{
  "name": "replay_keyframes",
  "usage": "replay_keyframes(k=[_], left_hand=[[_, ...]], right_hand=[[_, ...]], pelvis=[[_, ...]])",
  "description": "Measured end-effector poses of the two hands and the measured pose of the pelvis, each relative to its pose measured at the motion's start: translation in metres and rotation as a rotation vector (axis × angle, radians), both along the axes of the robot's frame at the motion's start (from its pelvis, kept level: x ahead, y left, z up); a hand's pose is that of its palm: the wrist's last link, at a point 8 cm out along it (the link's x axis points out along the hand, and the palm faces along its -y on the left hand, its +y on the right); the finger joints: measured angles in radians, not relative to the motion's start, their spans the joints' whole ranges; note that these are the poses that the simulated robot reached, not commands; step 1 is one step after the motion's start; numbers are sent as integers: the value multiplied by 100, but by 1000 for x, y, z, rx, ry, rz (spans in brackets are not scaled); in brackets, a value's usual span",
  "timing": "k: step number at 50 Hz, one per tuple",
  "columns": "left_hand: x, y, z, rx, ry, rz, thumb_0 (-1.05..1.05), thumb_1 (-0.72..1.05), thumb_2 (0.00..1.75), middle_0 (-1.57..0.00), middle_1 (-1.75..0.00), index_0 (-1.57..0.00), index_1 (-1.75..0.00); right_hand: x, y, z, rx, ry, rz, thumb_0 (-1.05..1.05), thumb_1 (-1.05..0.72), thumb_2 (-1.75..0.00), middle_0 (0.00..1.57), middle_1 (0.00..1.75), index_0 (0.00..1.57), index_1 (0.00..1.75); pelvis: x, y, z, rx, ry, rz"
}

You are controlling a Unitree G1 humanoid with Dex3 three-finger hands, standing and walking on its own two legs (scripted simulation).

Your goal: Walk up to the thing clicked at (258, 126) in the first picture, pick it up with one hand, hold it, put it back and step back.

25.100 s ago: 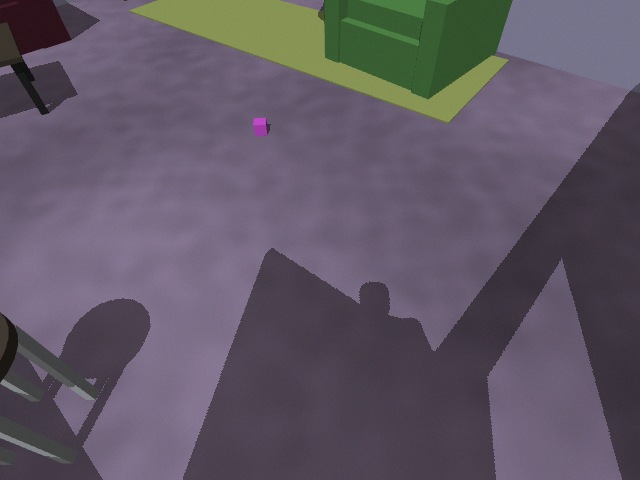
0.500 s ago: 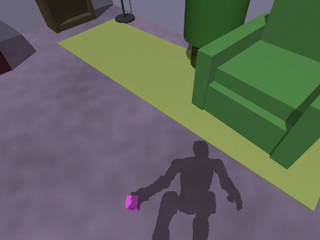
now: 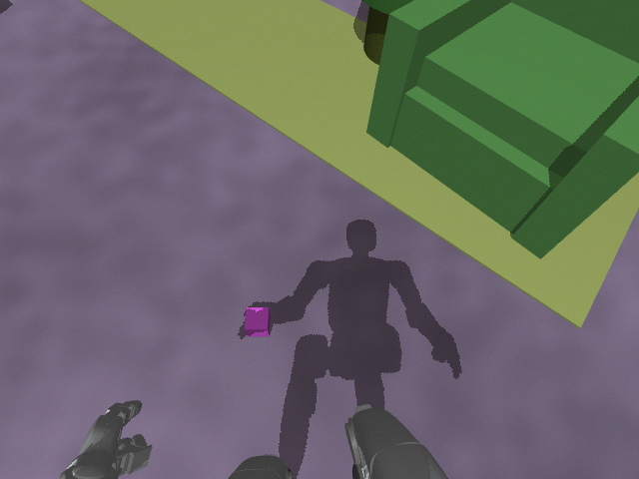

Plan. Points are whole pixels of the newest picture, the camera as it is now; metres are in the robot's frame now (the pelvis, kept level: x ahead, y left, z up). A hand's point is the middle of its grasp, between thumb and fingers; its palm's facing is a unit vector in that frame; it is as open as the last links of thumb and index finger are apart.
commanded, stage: walk up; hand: left
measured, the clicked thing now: (257, 322) +0.54 +0.17 -0.73
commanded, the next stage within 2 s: none
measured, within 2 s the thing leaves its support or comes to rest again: neither
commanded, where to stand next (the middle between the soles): +0.15 -0.05 m, yaw -1 degrees
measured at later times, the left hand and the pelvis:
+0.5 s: hand out of the picture -0.02 +0.24 -0.14, palm faces -0.07 -0.91 -0.40, open 7.4 cm; pelvis -0.15 -0.02 +0.00, yaw -3 degrees
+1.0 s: hand out of the picture -0.18 +0.22 -0.15, palm faces -0.05 -0.93 -0.36, open 7.4 cm; pelvis -0.24 -0.04 -0.01, yaw -3 degrees
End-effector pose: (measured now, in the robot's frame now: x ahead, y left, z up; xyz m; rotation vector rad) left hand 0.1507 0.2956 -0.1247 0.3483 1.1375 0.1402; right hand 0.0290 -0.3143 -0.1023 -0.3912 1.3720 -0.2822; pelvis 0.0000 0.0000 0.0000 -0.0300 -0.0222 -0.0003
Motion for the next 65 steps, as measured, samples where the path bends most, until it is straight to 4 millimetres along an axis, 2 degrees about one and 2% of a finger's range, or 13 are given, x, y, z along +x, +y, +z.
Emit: replay_keyframes(k=[9, 13, 17, 21, 25, 30, 34, 39, 43, 48, 54, 59, 65], left_hand=[[-78, 13, -3, 49, 79, -7, 0, 90, 90, -20, -30, -20, -30], [-107, 5, -2, 68, 76, -22, 1, 90, 90, -20, -30, -20, -30], [-143, -9, 9, 59, 62, -25, 0, 90, 90, -20, -30, -20, -30], [-169, -13, 21, 61, 38, -12, 1, 90, 90, -21, -30, -21, -30], [-180, -12, 25, 61, -17, -14, 1, 90, 90, -21, -31, -21, -30], [-197, -3, 10, 24, -99, -10, 0, 90, 90, -21, -30, -21, -30], [-234, -6, 3, -14, -45, 23, 0, 90, 90, -20, -30, -20, -30], [-281, -8, 2, -39, 25, 51, 0, 90, 90, -21, -30, -20, -30], [-308, -13, 0, -17, 76, 32, 1, 90, 90, -20, -30, -20, -30], [-328, -28, 7, 18, 63, 27, 1, 90, 90, -20, -30, -20, -30], [-338, -26, 25, 36, 15, 59, 1, 90, 90, -21, -30, -21, -30], [-334, -5, 24, 45, 11, 66, 1, 90, 90, -21, -31, -21, -30], [-310, 15, 8, 44, 48, 51, 1, 90, 90, -21, -30, -20, -30]], right_hand=[[-11, 0, -4, -5, -142, 8, 1, -90, -90, 21, 30, 21, 30], [-20, -12, -17, 13, -205, 17, 1, -90, -90, 21, 30, 21, 30], [-35, -19, -21, 36, -242, 4, 1, -91, -90, 21, 30, 20, 30], [-59, -19, -11, 50, -246, 16, 1, -91, -90, 21, 30, 20, 30], [-92, -21, -9, 24, -220, 42, 1, -91, -90, 21, 30, 20, 30], [-141, -15, -11, -21, -161, 74, 1, -91, -90, 21, 30, 20, 30], [-176, -4, 1, -7, -147, 72, 1, -91, -90, 21, 30, 20, 30], [-193, -9, 16, -12, -183, 68, 1, -90, -90, 21, 30, 21, 30], [-196, -23, 15, -5, -244, 64, 1, -90, -90, 21, 30, 21, 30], [-202, -44, 0, 18, -272, 43, 1, -90, -90, 21, 30, 21, 30], [-212, -44, -5, 56, -237, 49, 1, -91, -90, 21, 30, 20, 30], [-216, -30, -7, 61, -185, 66, 1, -91, -90, 21, 30, 20, 30], [-225, -8, -5, 46, -170, 29, 1, -91, -90, 21, 30, 20, 30]], pelvis=[[-47, 0, -5, 15, -5, -63], [-75, -8, -15, 24, -20, -89], [-101, -15, -13, 8, -37, -75], [-123, -18, -4, 63, -26, -79], [-149, -15, -4, 60, 2, -60], [-185, -8, -16, 58, -17, -11], [-200, -9, -7, 44, -35, -8], [-215, -17, 3, 18, -31, -33], [-229, -27, -1, 26, -36, -64], [-241, -39, -7, -14, -55, -57], [-241, -37, -1, 22, -46, -45], [-237, -24, -2, 12, -32, -25], [-224, -10, -7, 37, -29, -37]])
